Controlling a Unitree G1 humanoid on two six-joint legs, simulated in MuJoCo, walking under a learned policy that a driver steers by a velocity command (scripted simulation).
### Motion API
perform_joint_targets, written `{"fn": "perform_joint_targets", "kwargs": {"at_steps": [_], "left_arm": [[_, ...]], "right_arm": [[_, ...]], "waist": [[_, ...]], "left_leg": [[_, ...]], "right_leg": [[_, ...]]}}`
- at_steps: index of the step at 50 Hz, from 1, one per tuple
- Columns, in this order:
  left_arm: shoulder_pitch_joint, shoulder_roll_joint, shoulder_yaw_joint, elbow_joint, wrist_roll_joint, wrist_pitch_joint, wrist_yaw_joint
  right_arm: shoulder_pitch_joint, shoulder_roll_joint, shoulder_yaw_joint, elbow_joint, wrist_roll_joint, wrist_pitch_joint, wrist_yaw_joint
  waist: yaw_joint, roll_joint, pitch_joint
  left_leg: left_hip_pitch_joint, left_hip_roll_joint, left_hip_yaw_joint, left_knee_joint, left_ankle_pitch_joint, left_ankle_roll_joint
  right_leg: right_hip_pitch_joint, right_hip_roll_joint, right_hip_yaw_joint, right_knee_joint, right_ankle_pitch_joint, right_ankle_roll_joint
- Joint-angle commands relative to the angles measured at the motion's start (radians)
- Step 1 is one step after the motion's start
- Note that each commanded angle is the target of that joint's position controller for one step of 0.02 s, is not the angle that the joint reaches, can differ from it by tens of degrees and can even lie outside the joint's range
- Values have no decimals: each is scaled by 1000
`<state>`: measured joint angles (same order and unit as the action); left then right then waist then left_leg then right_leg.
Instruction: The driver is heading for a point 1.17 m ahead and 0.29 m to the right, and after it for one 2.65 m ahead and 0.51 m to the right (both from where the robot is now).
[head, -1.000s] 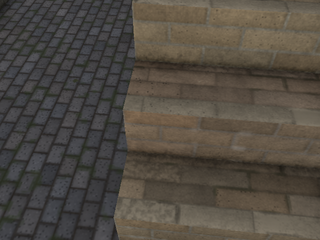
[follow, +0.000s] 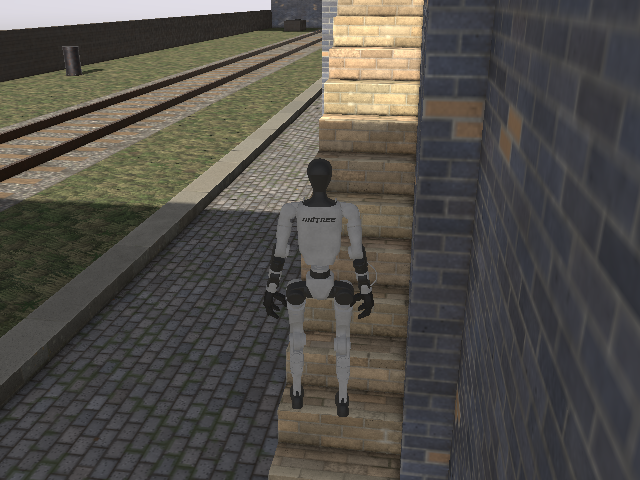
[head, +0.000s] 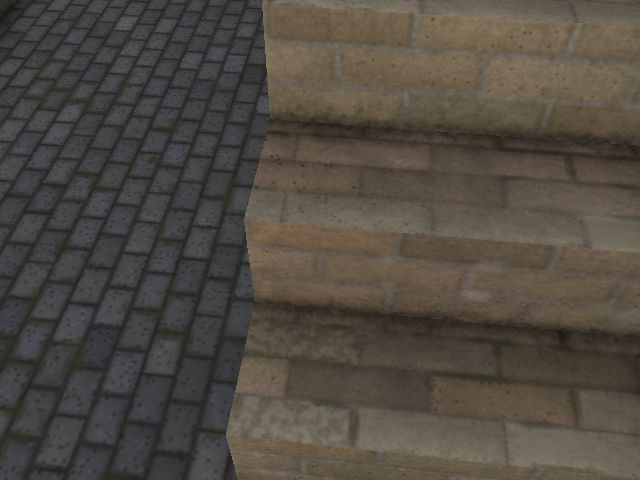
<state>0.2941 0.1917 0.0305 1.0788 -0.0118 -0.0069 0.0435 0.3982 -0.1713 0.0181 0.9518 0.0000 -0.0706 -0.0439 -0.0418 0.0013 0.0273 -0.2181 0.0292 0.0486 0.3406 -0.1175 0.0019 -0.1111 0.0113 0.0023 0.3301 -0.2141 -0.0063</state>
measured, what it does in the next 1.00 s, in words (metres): stands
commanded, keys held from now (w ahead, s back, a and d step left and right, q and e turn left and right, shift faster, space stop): w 1.00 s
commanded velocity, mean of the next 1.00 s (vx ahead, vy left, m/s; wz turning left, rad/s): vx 0.00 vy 0.00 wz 0.00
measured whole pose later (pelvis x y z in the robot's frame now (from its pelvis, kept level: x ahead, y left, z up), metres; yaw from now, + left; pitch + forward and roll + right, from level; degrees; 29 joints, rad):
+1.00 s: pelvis +0.00 +0.00 +0.00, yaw +0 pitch +0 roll +0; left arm 0.29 0.19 0.03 1.08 -0.01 -0.01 0.04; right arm 0.39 -0.17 0.02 0.96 0.00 -0.07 -0.04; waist -0.04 0.00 0.03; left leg -0.22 0.03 0.04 0.34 -0.11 0.00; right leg -0.11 0.01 0.01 0.33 -0.21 0.00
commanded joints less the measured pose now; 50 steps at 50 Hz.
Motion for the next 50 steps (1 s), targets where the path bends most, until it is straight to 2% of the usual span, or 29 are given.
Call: {"fn": "perform_joint_targets", "kwargs": {"at_steps": [1,50], "left_arm": [[66,95,16,-15,0,-5,3],[69,99,16,-12,0,-4,3]], "right_arm": [[93,-87,-17,-18,0,-7,-2],[89,-91,-18,-14,1,-7,-1]], "waist": [[0,11,43],[0,11,43]], "left_leg": [[-34,118,-111,-84,-41,65],[-34,117,-113,-87,-41,63]], "right_leg": [[-12,-118,106,-56,88,-46],[-8,-118,107,-57,92,-45]]}}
